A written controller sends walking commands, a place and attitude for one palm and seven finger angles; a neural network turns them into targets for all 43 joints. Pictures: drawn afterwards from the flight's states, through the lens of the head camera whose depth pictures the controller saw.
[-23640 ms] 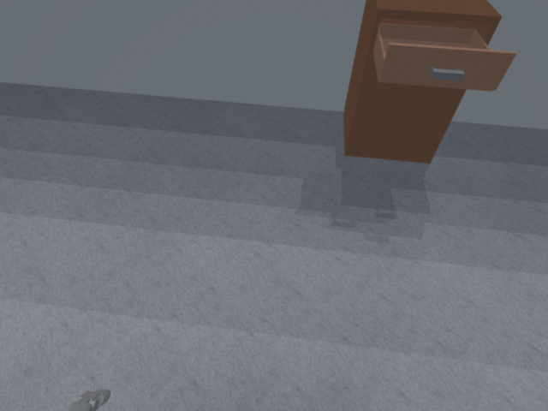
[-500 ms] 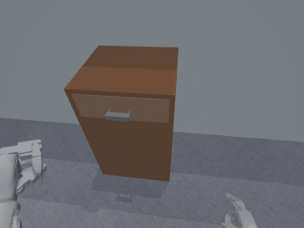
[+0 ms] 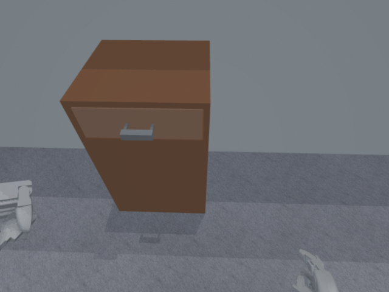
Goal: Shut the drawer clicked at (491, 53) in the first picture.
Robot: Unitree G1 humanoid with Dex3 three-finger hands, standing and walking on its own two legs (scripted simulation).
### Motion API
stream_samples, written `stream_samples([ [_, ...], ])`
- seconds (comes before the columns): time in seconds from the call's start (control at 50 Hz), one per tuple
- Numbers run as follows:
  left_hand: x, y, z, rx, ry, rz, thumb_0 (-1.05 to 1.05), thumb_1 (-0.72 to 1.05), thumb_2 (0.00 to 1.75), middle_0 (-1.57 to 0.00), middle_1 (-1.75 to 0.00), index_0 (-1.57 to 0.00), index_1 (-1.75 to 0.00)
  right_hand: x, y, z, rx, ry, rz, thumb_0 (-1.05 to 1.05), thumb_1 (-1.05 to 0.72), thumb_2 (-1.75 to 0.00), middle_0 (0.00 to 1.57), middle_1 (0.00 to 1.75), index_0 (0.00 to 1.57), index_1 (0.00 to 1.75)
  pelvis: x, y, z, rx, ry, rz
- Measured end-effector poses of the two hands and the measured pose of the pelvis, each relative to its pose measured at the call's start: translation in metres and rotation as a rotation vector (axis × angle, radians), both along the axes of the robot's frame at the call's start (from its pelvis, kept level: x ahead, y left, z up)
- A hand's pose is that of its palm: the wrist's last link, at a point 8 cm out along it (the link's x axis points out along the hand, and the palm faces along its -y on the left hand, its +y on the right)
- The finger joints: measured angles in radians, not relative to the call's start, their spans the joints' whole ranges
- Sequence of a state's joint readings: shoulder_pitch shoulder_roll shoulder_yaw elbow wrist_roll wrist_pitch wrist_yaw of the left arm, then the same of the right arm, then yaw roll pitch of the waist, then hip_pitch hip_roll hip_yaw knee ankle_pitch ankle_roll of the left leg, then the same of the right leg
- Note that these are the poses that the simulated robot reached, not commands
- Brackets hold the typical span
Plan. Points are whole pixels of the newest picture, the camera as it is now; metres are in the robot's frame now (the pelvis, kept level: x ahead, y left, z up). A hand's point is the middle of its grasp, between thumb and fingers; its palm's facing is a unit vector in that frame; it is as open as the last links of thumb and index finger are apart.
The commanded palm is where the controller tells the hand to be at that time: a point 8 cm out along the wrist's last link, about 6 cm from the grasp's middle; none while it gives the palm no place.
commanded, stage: step back with the hand held close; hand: left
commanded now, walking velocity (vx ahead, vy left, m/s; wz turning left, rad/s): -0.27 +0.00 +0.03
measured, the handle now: (138, 130) +0.62 +0.23 -0.09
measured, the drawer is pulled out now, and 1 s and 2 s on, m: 0.00 0.00 0.00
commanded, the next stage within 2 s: stop stepping back and stand still in 1.28 s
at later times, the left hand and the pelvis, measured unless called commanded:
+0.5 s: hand (23, 241) +0.16 +0.23 +0.17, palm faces +0.36 -0.79 -0.49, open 3.2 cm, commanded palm +0.08 +0.28 +0.18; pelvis -0.04 +0.00 -0.01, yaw +1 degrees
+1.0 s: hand out of the picture +0.09 +0.23 +0.17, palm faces +0.37 -0.77 -0.51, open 3.2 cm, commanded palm +0.01 +0.28 +0.18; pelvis -0.10 -0.01 -0.02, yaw +4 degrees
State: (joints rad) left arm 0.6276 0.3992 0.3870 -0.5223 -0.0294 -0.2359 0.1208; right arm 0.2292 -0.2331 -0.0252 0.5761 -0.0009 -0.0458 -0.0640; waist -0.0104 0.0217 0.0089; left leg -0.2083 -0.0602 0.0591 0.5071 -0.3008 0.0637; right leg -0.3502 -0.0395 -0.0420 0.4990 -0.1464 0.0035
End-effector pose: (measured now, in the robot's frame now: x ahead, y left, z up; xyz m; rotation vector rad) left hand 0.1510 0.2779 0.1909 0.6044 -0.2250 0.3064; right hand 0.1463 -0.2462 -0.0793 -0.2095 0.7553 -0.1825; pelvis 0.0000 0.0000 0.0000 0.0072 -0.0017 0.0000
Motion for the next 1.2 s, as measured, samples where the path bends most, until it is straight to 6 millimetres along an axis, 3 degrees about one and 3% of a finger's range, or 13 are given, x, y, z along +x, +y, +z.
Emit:
stream_samples([
  [0.22,-0.030,0.001,-0.009,-0.020,-0.069,0.047,0.01,0.89,0.90,-1.40,-1.59,-1.41,-1.60,-0.010,0.016,0.001,0.015,-0.078,0.057,0.02,-0.90,-0.90,0.20,0.30,0.20,0.30,-0.027,-0.001,-0.009,0.005,-0.017,-0.001],
  [0.38,-0.032,-0.009,-0.007,-0.028,-0.121,-0.020,0.01,0.89,0.90,-1.41,-1.59,-1.41,-1.60,-0.033,0.004,0.001,-0.030,-0.033,0.054,0.02,-0.90,-0.90,0.20,0.30,0.21,0.30,-0.039,-0.004,-0.011,-0.012,0.000,0.005],
  [0.54,-0.034,-0.001,-0.004,0.045,-0.111,-0.048,0.01,0.89,0.90,-1.41,-1.59,-1.41,-1.60,-0.054,-0.005,0.001,-0.066,0.009,0.005,0.02,-0.90,-0.90,0.20,0.30,0.20,0.30,-0.044,0.000,-0.012,-0.018,0.012,0.030],
  [0.66,-0.045,0.002,0.002,0.088,-0.131,-0.015,0.01,0.89,0.90,-1.41,-1.59,-1.41,-1.60,-0.048,-0.002,-0.004,-0.053,0.014,0.032,0.02,-0.90,-0.90,0.20,0.30,0.20,0.30,-0.046,-0.007,-0.014,-0.013,0.012,0.038],
  [0.84,-0.062,-0.018,-0.007,0.027,-0.122,-0.048,0.01,0.89,0.90,-1.41,-1.59,-1.41,-1.60,-0.034,-0.003,-0.001,-0.038,-0.039,0.078,0.02,-0.90,-0.90,0.20,0.30,0.21,0.30,-0.070,-0.016,-0.018,-0.007,0.022,0.044],
  [1.0,-0.097,-0.007,-0.004,0.052,-0.145,-0.060,0.01,0.89,0.90,-1.41,-1.59,-1.41,-1.60,-0.067,-0.004,0.006,-0.085,-0.028,0.062,0.01,-0.90,-0.90,0.20,0.30,0.20,0.30,-0.095,-0.009,-0.018,-0.037,0.018,0.076],
  [1.1,-0.120,0.006,0.010,0.047,-0.167,0.028,0.01,0.89,0.90,-1.41,-1.59,-1.41,-1.60,-0.092,0.005,0.007,-0.052,0.000,0.057,0.01,-0.90,-0.90,0.20,0.30,0.20,0.30,-0.102,-0.013,-0.006,-0.082,0.044,0.073],
  [1.2,-0.126,-0.008,-0.002,-0.041,-0.147,0.033,0.01,0.89,0.90,-1.41,-1.59,-1.41,-1.60,-0.109,0.008,0.004,-0.021,0.007,0.096,0.01,-0.90,-0.90,0.20,0.30,0.20,0.30,-0.119,-0.025,-0.003,-0.058,0.104,0.008],
])
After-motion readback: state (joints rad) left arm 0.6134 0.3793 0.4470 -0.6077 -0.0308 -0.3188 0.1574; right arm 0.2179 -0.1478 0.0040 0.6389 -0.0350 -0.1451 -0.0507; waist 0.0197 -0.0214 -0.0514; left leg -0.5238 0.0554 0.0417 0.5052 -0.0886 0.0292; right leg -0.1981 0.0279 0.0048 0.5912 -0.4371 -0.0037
